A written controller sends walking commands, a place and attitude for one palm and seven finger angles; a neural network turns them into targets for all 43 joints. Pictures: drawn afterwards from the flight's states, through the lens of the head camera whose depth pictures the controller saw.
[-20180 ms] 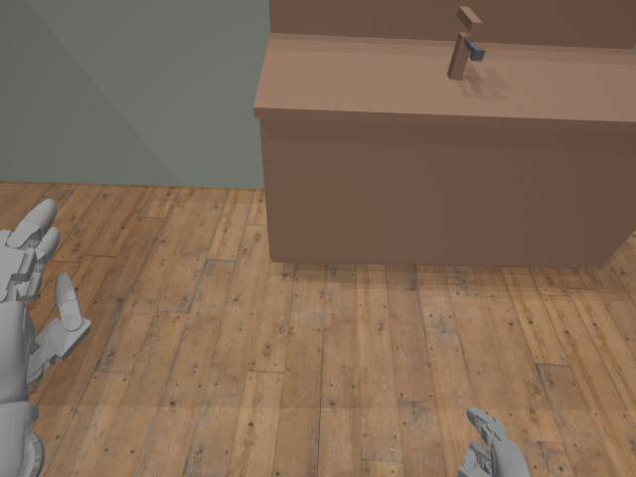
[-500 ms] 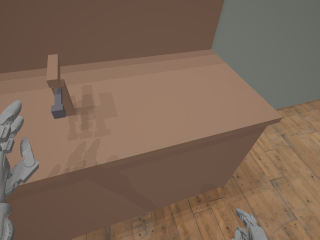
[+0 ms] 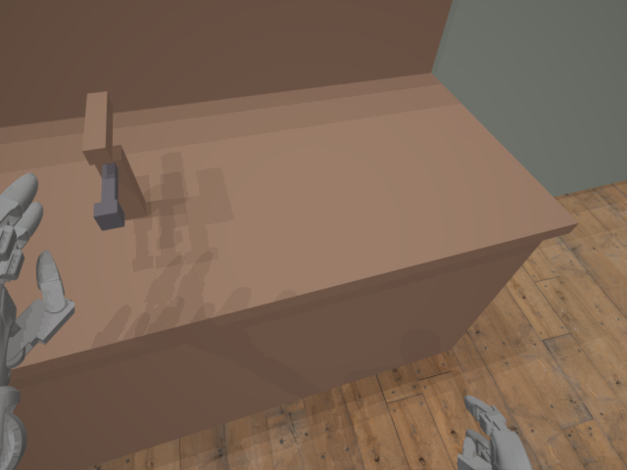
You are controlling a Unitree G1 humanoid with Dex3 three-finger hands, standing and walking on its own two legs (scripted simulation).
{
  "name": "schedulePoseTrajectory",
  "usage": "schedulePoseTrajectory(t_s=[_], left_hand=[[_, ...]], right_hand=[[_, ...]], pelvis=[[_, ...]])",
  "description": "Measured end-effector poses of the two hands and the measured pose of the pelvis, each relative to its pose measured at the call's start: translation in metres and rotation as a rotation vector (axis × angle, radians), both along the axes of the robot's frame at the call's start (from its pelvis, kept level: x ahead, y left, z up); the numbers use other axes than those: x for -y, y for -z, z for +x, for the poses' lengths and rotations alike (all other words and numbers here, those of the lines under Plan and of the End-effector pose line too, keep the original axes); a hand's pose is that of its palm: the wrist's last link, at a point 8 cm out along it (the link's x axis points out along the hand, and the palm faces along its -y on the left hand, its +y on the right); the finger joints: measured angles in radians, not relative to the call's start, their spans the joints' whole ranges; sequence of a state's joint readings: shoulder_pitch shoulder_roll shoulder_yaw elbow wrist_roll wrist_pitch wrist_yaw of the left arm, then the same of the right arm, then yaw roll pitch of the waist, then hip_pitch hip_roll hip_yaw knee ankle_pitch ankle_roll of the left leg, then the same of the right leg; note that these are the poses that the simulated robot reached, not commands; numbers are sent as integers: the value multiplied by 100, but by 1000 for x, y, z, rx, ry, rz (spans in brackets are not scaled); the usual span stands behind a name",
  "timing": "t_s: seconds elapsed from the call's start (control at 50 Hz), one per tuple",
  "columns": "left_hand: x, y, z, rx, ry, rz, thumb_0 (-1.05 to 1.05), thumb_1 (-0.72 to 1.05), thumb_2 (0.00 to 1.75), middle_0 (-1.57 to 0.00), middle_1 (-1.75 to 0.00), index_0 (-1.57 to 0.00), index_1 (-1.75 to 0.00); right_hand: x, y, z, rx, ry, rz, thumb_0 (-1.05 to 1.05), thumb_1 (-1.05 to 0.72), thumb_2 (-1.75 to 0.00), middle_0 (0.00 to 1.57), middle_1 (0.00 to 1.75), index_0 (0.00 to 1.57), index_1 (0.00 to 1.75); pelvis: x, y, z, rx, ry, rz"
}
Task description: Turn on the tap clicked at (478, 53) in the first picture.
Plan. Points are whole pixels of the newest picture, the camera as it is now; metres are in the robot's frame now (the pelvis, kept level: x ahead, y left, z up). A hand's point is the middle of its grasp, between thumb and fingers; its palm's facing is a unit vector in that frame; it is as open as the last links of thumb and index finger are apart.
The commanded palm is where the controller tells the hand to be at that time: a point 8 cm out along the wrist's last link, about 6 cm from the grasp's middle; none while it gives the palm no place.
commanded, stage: come to a stop and stand still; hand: left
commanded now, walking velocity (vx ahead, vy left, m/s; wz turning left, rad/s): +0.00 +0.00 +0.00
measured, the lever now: (109, 215) +0.39 +0.30 +0.09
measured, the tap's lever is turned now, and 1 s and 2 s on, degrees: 0 0 0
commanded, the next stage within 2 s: look again from close up in 0.24 s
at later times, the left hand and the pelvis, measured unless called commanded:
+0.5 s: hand (11, 279) +0.23 +0.28 +0.19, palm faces +0.47 -0.82 -0.34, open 7.5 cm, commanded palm +0.15 +0.29 +0.18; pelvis -0.02 +0.01 +0.00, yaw -2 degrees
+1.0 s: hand out of the picture +0.17 +0.27 +0.17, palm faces +0.40 -0.88 -0.27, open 7.5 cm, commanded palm +0.11 +0.31 +0.18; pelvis -0.05 +0.03 +0.00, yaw +0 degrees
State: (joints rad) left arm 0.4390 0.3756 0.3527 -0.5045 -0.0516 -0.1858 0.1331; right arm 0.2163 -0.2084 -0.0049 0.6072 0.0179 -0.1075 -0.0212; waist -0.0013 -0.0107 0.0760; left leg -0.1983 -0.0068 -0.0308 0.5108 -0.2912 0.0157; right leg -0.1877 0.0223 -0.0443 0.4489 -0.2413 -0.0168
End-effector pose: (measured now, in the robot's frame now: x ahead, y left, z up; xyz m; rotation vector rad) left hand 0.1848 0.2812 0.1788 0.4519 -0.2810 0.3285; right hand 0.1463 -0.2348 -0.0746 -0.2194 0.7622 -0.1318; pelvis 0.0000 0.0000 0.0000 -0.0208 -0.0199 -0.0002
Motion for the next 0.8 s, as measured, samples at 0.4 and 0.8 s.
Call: schedulePoseTrajectory(t_s=[0.4,0.8], left_hand=[[-33,-16,-1,56,-68,110,2,88,90,-22,-30,-21,-30],[-50,9,-60,60,-57,-34,2,88,90,-22,-30,-21,-30]], right_hand=[[-26,-5,20,18,-111,0,1,-90,-90,20,30,20,30],[-32,-18,-46,80,-44,-34,1,-90,-90,20,30,20,30]], pelvis=[[-2,-2,-7,-16,1,-4],[-26,0,-49,41,25,-1]])
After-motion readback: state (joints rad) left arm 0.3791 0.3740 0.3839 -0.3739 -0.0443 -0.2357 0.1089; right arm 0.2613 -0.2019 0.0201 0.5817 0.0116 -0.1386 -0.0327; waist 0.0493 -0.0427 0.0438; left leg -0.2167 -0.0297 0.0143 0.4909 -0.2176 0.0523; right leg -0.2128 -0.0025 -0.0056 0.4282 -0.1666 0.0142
